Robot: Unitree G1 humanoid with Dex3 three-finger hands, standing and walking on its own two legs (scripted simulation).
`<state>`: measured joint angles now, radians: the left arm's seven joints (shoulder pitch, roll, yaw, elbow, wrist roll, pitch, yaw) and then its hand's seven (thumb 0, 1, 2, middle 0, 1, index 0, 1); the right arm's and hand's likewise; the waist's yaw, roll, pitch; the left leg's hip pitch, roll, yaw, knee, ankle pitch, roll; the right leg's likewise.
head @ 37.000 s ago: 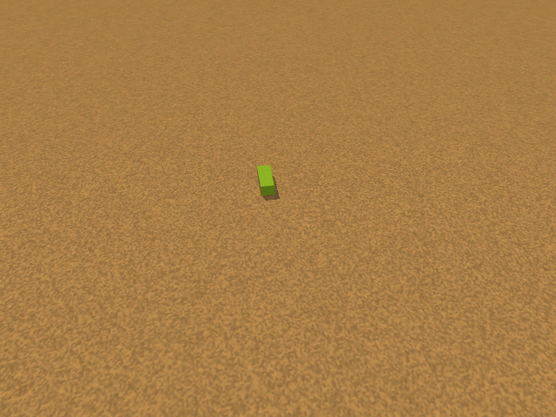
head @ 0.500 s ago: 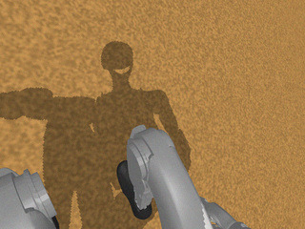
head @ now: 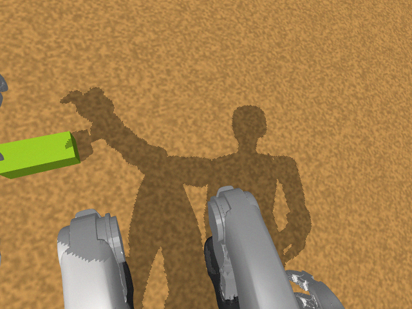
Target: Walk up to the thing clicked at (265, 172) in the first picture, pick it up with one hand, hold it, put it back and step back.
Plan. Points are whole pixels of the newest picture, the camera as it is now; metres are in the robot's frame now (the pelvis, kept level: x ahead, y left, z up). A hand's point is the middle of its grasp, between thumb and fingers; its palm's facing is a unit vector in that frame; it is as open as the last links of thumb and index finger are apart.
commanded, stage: withdraw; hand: left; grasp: from above
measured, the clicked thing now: (40, 155) +0.49 +0.32 -0.33
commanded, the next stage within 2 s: home in 0.32 s
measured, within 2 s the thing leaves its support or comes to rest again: neither
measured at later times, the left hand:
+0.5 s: hand (14, 134) +0.49 +0.33 -0.19, palm faces -0.40 -0.07 -0.91, open 13.7 cm
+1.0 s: hand out of the picture +0.37 +0.31 -0.02, palm faces -0.26 -0.59 -0.76, open 8.1 cm
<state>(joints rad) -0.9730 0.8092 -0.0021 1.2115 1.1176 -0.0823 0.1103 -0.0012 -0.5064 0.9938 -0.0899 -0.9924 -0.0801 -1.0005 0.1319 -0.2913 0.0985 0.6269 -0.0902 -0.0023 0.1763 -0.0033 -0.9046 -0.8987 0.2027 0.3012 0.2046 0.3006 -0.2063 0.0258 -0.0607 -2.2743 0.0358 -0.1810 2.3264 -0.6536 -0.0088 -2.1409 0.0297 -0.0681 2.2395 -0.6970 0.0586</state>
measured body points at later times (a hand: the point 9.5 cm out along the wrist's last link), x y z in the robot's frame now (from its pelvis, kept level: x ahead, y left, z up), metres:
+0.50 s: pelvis -0.01 +0.00 -0.04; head +0.25 +0.09 +0.32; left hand +0.51 +0.33 -0.14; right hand +0.03 -0.27 -0.12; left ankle +0.08 +0.13 -0.32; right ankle +0.10 -0.14 -0.32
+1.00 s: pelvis +0.01 +0.00 +0.09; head +0.20 +0.06 +0.49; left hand +0.38 +0.33 +0.03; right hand +0.17 -0.26 -0.03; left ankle +0.08 +0.13 -0.32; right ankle +0.10 -0.14 -0.32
